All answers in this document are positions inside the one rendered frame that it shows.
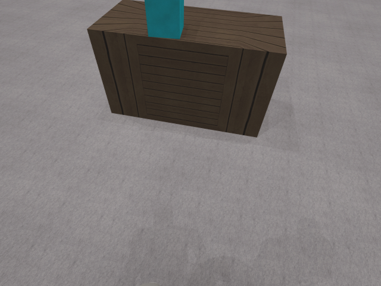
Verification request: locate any pedestal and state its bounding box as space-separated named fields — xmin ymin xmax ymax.
xmin=87 ymin=0 xmax=287 ymax=138

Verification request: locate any carton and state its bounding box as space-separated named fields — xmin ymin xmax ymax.
xmin=145 ymin=0 xmax=184 ymax=39

